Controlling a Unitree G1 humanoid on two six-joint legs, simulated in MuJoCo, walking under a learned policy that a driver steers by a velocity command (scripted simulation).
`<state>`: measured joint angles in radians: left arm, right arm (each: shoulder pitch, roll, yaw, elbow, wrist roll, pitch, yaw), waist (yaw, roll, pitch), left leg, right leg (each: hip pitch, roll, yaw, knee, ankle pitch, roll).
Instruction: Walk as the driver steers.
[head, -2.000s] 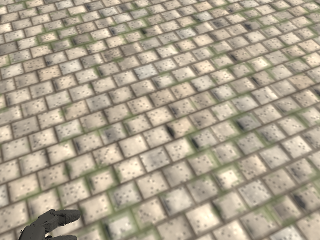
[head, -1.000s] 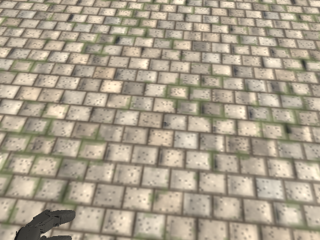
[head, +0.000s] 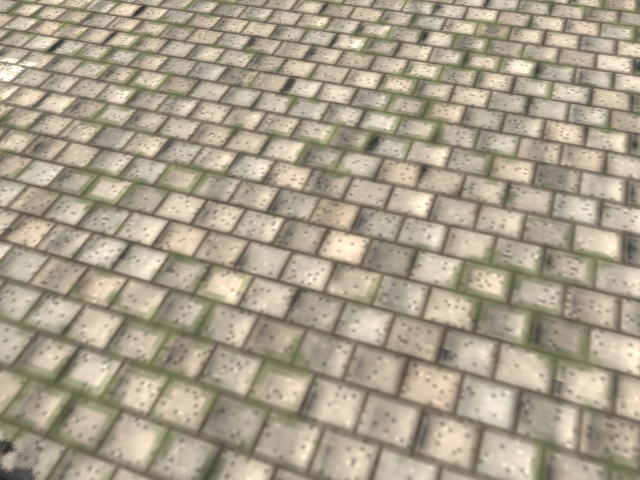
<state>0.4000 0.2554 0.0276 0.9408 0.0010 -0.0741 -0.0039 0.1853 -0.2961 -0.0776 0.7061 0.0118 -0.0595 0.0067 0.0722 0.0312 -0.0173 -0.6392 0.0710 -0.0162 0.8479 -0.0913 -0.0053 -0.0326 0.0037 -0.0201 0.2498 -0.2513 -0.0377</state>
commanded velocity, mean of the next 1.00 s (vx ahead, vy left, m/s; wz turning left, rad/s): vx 0.30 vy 0.00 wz -0.11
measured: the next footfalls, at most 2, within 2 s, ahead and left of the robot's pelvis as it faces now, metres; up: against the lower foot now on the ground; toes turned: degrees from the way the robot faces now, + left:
left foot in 0.22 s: +0.30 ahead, +0.15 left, +0.00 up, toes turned +2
right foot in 0.70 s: +0.52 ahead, -0.09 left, +0.00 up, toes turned -8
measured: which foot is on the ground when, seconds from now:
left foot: up 0.00-0.20, down 0.22-0.72, up 0.74-0.98, down 1.00-1.00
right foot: down 0.00-0.22, up 0.24-0.68, down 0.70-1.00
